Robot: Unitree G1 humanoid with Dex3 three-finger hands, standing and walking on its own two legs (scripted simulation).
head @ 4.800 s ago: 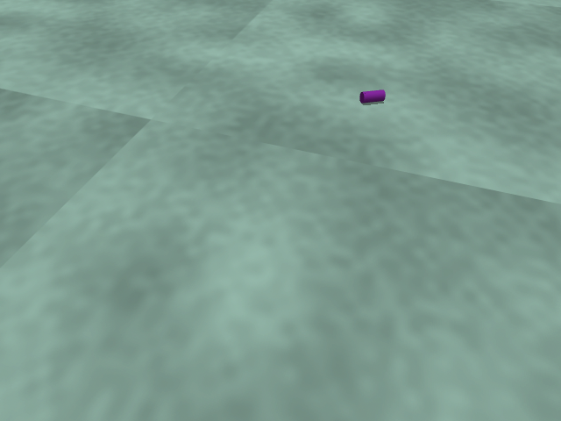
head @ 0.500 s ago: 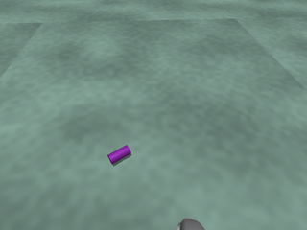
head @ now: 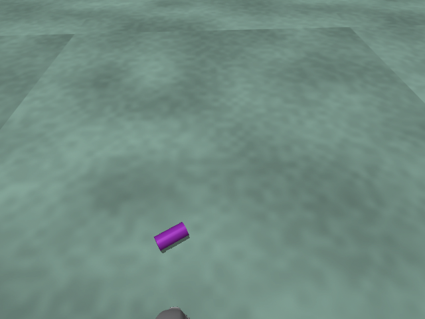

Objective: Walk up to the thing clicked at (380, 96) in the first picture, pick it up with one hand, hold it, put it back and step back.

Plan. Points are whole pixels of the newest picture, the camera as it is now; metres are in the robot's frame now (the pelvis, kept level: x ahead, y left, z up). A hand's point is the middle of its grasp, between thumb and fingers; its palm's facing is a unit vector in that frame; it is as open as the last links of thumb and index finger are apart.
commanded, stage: walk up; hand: left
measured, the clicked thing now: (171, 236) +0.61 +0.24 -0.73
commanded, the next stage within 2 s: none
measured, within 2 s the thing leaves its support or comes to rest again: neither
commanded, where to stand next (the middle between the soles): +0.23 +0.01 m, yaw -2 degrees
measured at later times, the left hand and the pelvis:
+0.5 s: hand (85, 297) +0.20 +0.31 -0.15, palm faces -0.06 -0.92 -0.39, open 7.4 cm; pelvis +0.13 +0.03 -0.01, yaw -1 degrees
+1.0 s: hand (91, 285) +0.23 +0.31 -0.17, palm faces -0.01 -0.95 -0.31, open 7.4 cm; pelvis +0.16 +0.05 +0.00, yaw -1 degrees
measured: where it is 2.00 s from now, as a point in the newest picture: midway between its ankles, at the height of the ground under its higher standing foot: outside the picture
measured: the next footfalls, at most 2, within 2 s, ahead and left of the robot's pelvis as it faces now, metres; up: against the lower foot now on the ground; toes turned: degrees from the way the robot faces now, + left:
left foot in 0.06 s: +0.15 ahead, +0.15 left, +0.00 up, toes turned +4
right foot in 0.52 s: +0.23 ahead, -0.10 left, +0.00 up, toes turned -1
